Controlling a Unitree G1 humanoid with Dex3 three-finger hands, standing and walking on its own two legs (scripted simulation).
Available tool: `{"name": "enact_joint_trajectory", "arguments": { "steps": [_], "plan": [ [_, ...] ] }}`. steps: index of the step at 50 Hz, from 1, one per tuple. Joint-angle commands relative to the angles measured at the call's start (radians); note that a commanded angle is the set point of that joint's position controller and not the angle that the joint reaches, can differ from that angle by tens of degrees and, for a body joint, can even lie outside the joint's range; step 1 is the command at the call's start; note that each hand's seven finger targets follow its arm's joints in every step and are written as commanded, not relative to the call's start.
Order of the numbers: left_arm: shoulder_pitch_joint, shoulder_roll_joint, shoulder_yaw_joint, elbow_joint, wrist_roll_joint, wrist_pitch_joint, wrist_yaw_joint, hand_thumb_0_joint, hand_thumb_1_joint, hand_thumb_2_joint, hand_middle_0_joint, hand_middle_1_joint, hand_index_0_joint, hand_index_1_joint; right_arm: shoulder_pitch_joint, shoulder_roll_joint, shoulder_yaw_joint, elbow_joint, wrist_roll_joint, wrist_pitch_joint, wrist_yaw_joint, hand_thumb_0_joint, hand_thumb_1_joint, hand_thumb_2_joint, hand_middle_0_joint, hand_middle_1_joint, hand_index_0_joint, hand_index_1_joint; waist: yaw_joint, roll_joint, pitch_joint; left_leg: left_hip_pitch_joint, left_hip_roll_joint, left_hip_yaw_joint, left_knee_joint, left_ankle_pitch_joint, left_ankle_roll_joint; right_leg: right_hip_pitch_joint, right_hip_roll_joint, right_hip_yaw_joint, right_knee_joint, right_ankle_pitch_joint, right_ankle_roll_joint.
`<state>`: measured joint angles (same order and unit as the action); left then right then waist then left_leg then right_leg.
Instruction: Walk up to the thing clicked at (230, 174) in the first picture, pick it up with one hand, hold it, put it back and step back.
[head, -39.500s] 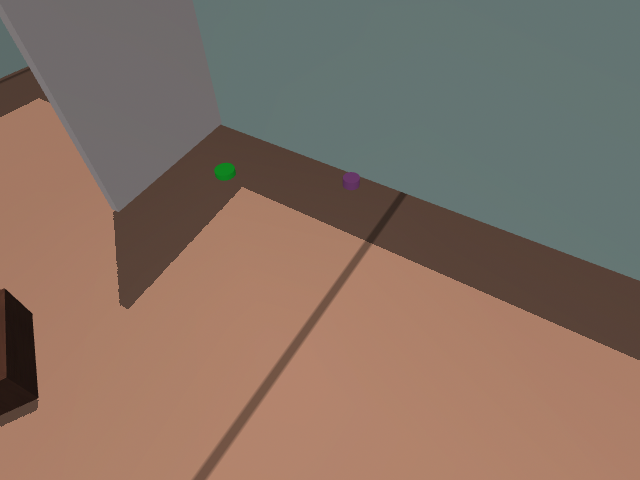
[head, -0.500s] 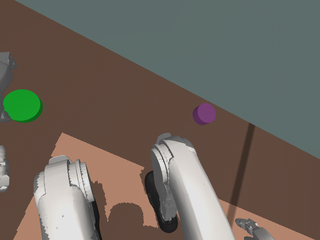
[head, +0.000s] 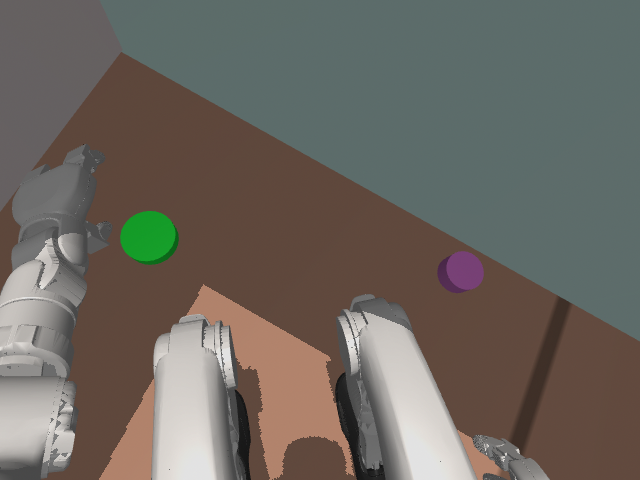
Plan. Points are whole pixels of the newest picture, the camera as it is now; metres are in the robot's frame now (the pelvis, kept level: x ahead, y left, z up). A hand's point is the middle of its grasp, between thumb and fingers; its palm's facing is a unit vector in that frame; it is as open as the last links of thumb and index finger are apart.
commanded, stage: home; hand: left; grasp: from above
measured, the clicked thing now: (150, 237) +0.50 +0.27 -0.38
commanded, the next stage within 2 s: none
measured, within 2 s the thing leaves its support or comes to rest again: neither
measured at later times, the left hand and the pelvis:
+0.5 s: hand (9, 377) +0.26 +0.23 +0.08, palm faces +0.00 -0.92 -0.40, open 7.4 cm; pelvis +0.01 +0.00 +0.18, yaw +6 degrees
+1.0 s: hand out of the picture +0.22 +0.21 +0.27, palm faces +0.18 -0.96 -0.21, open 7.4 cm; pelvis +0.08 +0.01 +0.32, yaw +8 degrees
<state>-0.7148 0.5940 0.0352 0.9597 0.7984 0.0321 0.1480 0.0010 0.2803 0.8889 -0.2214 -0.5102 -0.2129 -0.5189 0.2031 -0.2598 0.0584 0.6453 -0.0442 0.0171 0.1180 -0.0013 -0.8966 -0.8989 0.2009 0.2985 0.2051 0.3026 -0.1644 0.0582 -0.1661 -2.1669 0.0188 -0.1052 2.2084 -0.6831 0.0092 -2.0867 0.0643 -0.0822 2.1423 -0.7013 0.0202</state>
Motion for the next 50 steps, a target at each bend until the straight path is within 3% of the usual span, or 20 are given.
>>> {"name": "enact_joint_trajectory", "arguments": {
  "steps": [1, 4, 5, 6, 11, 12, 14, 17, 20, 22, 26, 28, 29, 30, 34, 42, 50],
  "plan": [
    [-0.065, 0.160, 0.038, -0.346, -0.163, 0.030, -0.068, 0.000, 0.909, 0.951, -0.212, -0.338, -0.210, -0.340, 0.148, -0.218, -0.110, -0.078, 0.034, 0.002, -0.036, 0.000, -0.898, -0.900, 0.200, 0.300, 0.200, 0.300, 0.035, 0.062, -0.622, 0.495, -0.011, 0.058, -0.342, 0.184, 0.041, 0.519, 0.016, -0.009, -0.377, 0.245, -0.056],
    [0.054, 0.078, 0.026, -0.458, -0.262, 0.039, -0.092, 0.000, 0.900, 0.900, -0.200, -0.299, -0.200, -0.299, 0.108, -0.203, -0.117, -0.108, 0.047, -0.012, -0.054, 0.000, -0.899, -0.900, 0.200, 0.300, 0.200, 0.300, 0.039, 0.021, -0.570, 0.552, -0.012, 0.047, -0.418, 0.140, 0.037, 0.552, 0.007, -0.003, -0.446, 0.201, -0.058],
    [0.057, 0.089, 0.042, -0.524, -0.290, 0.037, -0.090, 0.000, 0.900, 0.900, -0.200, -0.298, -0.200, -0.299, 0.087, -0.198, -0.122, -0.120, 0.051, -0.017, -0.061, 0.000, -0.899, -0.900, 0.200, 0.300, 0.200, 0.300, 0.055, 0.041, -0.583, 0.593, -0.009, 0.043, -0.447, 0.117, 0.032, 0.558, 0.006, 0.001, -0.460, 0.178, -0.059],
    [0.068, 0.077, 0.045, -0.571, -0.318, 0.038, -0.089, 0.000, 0.900, 0.900, -0.200, -0.298, -0.200, -0.299, 0.080, -0.197, -0.126, -0.128, 0.054, -0.023, -0.069, 0.000, -0.899, -0.900, 0.200, 0.300, 0.200, 0.300, 0.049, 0.059, -0.564, 0.623, -0.011, 0.038, -0.476, 0.094, 0.030, 0.558, 0.001, 0.004, -0.490, 0.157, -0.061],
    [0.227, 0.022, 0.051, -0.683, -0.411, 0.070, -0.058, 0.000, 0.899, 0.899, -0.200, -0.297, -0.200, -0.297, 0.006, -0.178, -0.122, -0.145, 0.077, -0.060, -0.113, 0.000, -0.898, -0.900, 0.201, 0.300, 0.201, 0.300, 0.083, 0.134, -0.527, 0.820, 0.001, -0.011, -0.662, -0.005, 0.015, 0.598, -0.007, 0.015, -0.558, 0.114, -0.054],
    [0.240, -0.001, 0.045, -0.741, -0.441, 0.078, -0.054, 0.000, 0.899, 0.899, -0.200, -0.297, -0.200, -0.298, -0.002, -0.177, -0.122, -0.147, 0.080, -0.069, -0.121, 0.000, -0.898, -0.900, 0.201, 0.300, 0.201, 0.300, 0.075, 0.155, -0.523, 0.852, 0.001, -0.017, -0.694, -0.018, 0.014, 0.618, -0.010, 0.019, -0.581, 0.110, -0.053],
    [0.324, -0.042, 0.033, -0.733, -0.488, 0.107, -0.048, 0.000, 0.898, 0.899, -0.200, -0.297, -0.200, -0.298, -0.020, -0.167, -0.116, -0.150, 0.087, -0.084, -0.137, 0.000, -0.898, -0.900, 0.201, 0.300, 0.201, 0.300, 0.067, 0.118, -0.460, 0.880, -0.002, -0.021, -0.747, -0.047, 0.015, 0.651, -0.009, 0.023, -0.643, 0.081, -0.051],
    [0.379, -0.056, 0.044, -0.814, -0.573, 0.142, -0.047, 0.000, 0.900, 0.900, -0.200, -0.297, -0.200, -0.298, -0.042, -0.163, -0.111, -0.158, 0.091, -0.105, -0.158, 0.000, -0.898, -0.900, 0.201, 0.300, 0.201, 0.300, 0.074, 0.130, -0.475, 0.992, -0.004, -0.033, -0.816, -0.022, 0.012, 0.721, -0.014, 0.031, -0.699, 0.102, -0.048],
    [0.483, -0.104, 0.038, -0.821, -0.659, 0.177, -0.045, 0.000, 0.900, 0.901, -0.200, -0.298, -0.200, -0.299, -0.059, -0.147, -0.099, -0.169, 0.092, -0.128, -0.177, 0.000, -0.898, -0.900, 0.200, 0.300, 0.200, 0.300, 0.062, 0.075, -0.395, 1.024, -0.009, -0.022, -0.871, -0.011, 0.017, 0.790, -0.016, 0.039, -0.784, 0.099, -0.046],
    [0.507, -0.101, 0.058, -0.874, -0.704, 0.193, -0.040, 0.000, 0.900, 0.900, -0.200, -0.298, -0.200, -0.298, -0.065, -0.139, -0.092, -0.183, 0.095, -0.141, -0.190, 0.000, -0.899, -0.900, 0.200, 0.300, 0.200, 0.300, 0.077, 0.086, -0.400, 1.082, -0.011, -0.017, -0.914, -0.007, 0.016, 0.851, -0.019, 0.048, -0.834, 0.098, -0.047],
    [0.651, -0.159, 0.055, -0.903, -0.763, 0.239, -0.041, 0.000, 0.900, 0.899, -0.200, -0.298, -0.200, -0.299, -0.047, -0.116, -0.075, -0.195, 0.099, -0.162, -0.216, 0.000, -0.899, -0.900, 0.200, 0.300, 0.200, 0.300, 0.074, 0.054, -0.327, 1.166, -0.014, -0.012, -1.018, 0.039, 0.016, 0.980, -0.022, 0.051, -0.954, 0.129, -0.044],
    [0.728, -0.167, 0.080, -0.941, -0.796, 0.265, -0.042, 0.000, 0.900, 0.899, -0.200, -0.298, -0.200, -0.299, -0.033, -0.107, -0.070, -0.204, 0.101, -0.168, -0.232, 0.000, -0.899, -0.900, 0.200, 0.300, 0.200, 0.300, 0.085, 0.042, -0.336, 1.228, -0.016, 0.003, -1.051, 0.123, 0.014, 1.068, -0.023, 0.051, -1.009, 0.188, -0.045],
    [0.761, -0.191, 0.064, -0.952, -0.812, 0.278, -0.046, 0.000, 0.900, 0.899, -0.200, -0.298, -0.200, -0.298, -0.032, -0.100, -0.064, -0.205, 0.103, -0.172, -0.240, 0.000, -0.899, -0.900, 0.200, 0.300, 0.200, 0.300, 0.076, 0.031, -0.315, 1.238, -0.017, 0.010, -1.067, 0.158, 0.015, 1.106, -0.023, 0.051, -1.037, 0.213, -0.043],
    [0.790, -0.199, 0.076, -0.970, -0.827, 0.290, -0.047, 0.000, 0.900, 0.899, -0.200, -0.299, -0.200, -0.299, -0.023, -0.096, -0.061, -0.211, 0.103, -0.175, -0.248, 0.000, -0.900, -0.900, 0.200, 0.300, 0.200, 0.300, 0.080, 0.016, -0.307, 1.256, -0.020, 0.022, -1.080, 0.192, 0.016, 1.149, -0.022, 0.054, -1.068, 0.237, -0.043],
    [0.903, -0.231, 0.082, -1.039, -0.862, 0.321, -0.054, 0.000, 0.900, 0.900, -0.200, -0.299, -0.200, -0.299, 0.003, -0.081, -0.053, -0.217, 0.099, -0.195, -0.278, 0.000, -0.900, -0.900, 0.200, 0.300, 0.200, 0.300, 0.084, 0.007, -0.266, 1.352, -0.022, 0.039, -1.144, 0.307, 0.015, 1.270, -0.026, 0.055, -1.155, 0.337, -0.039],
    [1.125, -0.264, 0.065, -1.209, -0.868, 0.351, -0.070, 0.000, 0.900, 0.900, -0.200, -0.300, -0.200, -0.299, 0.052, -0.063, -0.056, -0.261, 0.079, -0.230, -0.311, 0.000, -0.900, -0.900, 0.200, 0.299, 0.200, 0.299, 0.103, 0.029, -0.189, 1.532, -0.024, 0.050, -1.290, 0.449, 0.007, 1.436, -0.023, 0.039, -1.291, 0.461, -0.036],
    [1.216, -0.284, 0.040, -1.283, -0.859, 0.374, -0.101, 0.000, 0.900, 0.900, -0.200, -0.300, -0.200, -0.300, 0.046, -0.071, -0.065, -0.289, 0.066, -0.261, -0.318, 0.000, -0.901, -0.899, 0.200, 0.299, 0.200, 0.299, 0.102, -0.007, -0.078, 1.578, -0.017, 0.038, -1.367, 0.432, 0.008, 1.456, -0.016, 0.013, -1.347, 0.427, -0.034]
  ]
}}
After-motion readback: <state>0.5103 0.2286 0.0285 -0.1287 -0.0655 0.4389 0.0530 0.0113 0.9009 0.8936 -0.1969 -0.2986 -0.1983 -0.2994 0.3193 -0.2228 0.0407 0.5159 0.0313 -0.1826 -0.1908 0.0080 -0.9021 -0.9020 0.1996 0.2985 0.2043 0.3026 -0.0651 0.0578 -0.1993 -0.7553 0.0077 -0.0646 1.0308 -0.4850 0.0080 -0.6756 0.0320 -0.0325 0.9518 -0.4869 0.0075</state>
